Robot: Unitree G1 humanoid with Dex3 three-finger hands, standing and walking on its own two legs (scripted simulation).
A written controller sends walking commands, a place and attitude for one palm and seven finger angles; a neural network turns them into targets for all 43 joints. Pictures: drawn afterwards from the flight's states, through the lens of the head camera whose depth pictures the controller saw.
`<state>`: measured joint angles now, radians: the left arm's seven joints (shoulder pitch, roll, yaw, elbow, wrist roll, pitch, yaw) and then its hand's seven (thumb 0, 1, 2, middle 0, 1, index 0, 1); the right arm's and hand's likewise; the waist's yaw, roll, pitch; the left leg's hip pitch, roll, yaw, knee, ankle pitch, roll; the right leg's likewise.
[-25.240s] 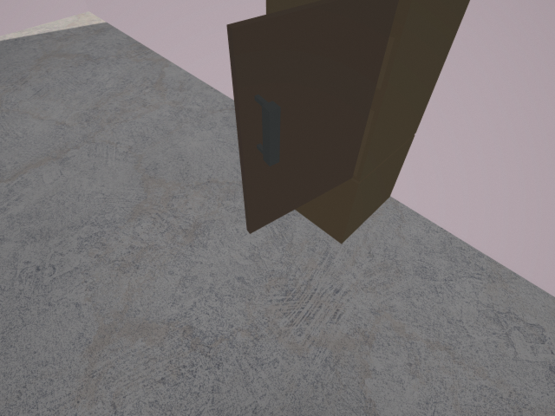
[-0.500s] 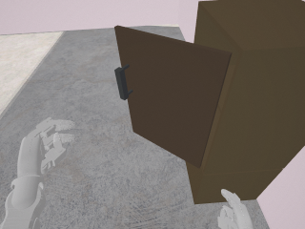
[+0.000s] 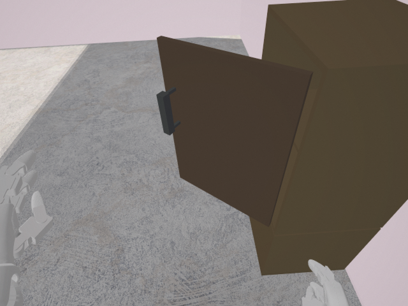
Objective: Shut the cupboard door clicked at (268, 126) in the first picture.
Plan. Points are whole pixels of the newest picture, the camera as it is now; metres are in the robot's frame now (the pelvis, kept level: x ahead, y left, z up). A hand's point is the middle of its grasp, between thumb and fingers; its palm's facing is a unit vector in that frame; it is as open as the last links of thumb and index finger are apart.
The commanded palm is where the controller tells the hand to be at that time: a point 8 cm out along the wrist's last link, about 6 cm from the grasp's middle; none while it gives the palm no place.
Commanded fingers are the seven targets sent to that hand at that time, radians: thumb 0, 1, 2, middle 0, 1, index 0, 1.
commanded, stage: draw the hand back to the body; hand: left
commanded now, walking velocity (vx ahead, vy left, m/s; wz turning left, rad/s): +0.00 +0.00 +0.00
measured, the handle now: (170, 110) +0.66 +0.20 +0.03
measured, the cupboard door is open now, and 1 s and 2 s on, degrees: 51 51 51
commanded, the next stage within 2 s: step back with the hand held close in 0.08 s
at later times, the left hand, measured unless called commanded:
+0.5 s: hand (45, 216) +0.19 +0.27 +0.16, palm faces +0.37 -0.79 -0.49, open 7.4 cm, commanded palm +0.13 +0.31 +0.17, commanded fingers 0.00 0.90 0.90 -0.20 -0.30 -0.20 -0.30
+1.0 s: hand (2, 265) +0.12 +0.29 +0.16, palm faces +0.48 -0.76 -0.45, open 7.4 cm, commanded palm +0.06 +0.32 +0.17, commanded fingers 0.00 0.90 0.90 -0.20 -0.30 -0.20 -0.30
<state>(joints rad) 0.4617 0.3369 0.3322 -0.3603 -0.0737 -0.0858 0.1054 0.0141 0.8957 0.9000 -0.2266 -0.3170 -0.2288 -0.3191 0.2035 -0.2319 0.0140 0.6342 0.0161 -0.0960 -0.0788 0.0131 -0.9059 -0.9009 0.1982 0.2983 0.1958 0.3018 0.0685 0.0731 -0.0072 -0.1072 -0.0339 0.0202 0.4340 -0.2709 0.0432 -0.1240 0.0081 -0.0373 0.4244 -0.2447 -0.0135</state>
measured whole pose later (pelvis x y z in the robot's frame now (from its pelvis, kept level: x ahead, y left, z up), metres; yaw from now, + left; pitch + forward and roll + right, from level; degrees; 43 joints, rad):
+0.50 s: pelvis -0.01 +0.02 +0.00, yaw -1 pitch +1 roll -1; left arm 0.52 0.40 0.39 -0.40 -0.07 -0.16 0.11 0.01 0.89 0.90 -0.21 -0.30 -0.22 -0.30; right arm 0.19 -0.26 -0.02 0.57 0.02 0.01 -0.09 0.01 -0.91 -0.90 0.20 0.30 0.20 0.30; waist 0.01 0.06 -0.02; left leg -0.24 -0.04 0.05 0.50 -0.27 0.06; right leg -0.27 0.00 -0.01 0.48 -0.23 0.01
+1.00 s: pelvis -0.09 +0.02 -0.03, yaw -1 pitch -1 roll -1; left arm 0.48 0.39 0.45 -0.46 0.00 -0.24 0.15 0.01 0.89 0.90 -0.21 -0.30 -0.22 -0.30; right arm 0.26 -0.23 0.00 0.56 0.01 -0.04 -0.08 0.01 -0.90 -0.90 0.20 0.30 0.20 0.30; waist 0.01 0.00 0.00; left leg -0.43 -0.03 0.05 0.72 -0.31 0.08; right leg -0.43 0.00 -0.02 0.66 -0.22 0.01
